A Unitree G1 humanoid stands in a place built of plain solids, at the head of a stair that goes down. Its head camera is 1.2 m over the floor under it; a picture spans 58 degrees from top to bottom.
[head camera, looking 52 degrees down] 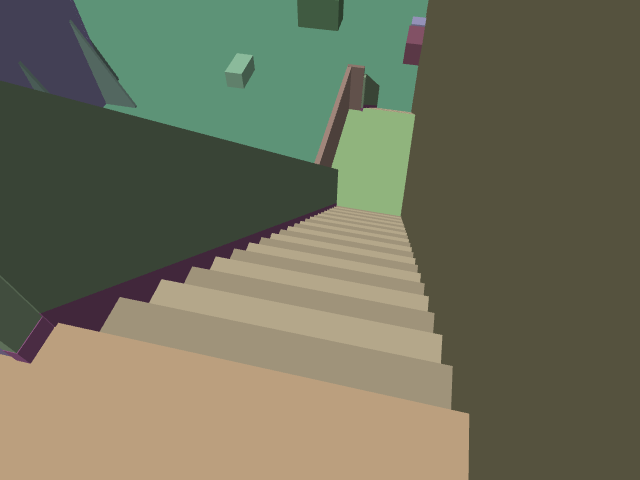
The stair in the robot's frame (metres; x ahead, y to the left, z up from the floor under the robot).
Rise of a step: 0.21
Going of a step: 0.22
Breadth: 1.23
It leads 13 degrees to the right of straight ahead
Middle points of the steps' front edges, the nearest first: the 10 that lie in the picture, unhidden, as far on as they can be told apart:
0.48 0.20 0.00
0.70 0.15 -0.21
0.92 0.10 -0.42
1.13 0.06 -0.64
1.35 0.01 -0.85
1.56 -0.04 -1.06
1.78 -0.09 -1.27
1.99 -0.14 -1.49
2.21 -0.19 -1.70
2.43 -0.23 -1.91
